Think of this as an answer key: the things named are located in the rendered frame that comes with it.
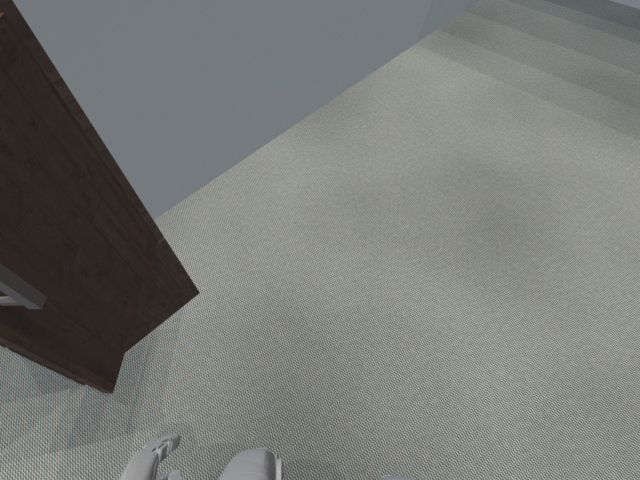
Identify left robot hand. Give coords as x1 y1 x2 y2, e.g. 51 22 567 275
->
119 434 182 480

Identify cupboard door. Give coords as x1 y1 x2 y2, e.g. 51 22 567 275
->
0 13 158 393

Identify robot left thigh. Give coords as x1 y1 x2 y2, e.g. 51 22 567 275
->
218 448 284 480

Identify handle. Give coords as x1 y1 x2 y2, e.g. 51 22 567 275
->
0 263 47 309

